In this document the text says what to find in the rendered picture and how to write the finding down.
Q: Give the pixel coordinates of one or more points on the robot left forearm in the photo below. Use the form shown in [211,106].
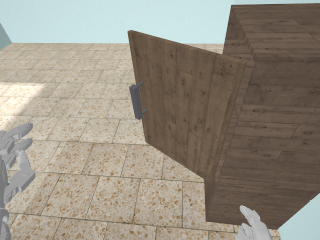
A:
[5,233]

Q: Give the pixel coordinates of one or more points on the robot right hand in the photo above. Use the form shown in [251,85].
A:
[258,229]

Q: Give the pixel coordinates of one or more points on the cupboard door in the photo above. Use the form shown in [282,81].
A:
[190,94]

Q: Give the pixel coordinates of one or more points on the handle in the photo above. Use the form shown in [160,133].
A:
[136,100]

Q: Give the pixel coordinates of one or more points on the robot left hand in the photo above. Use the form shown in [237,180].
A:
[8,153]

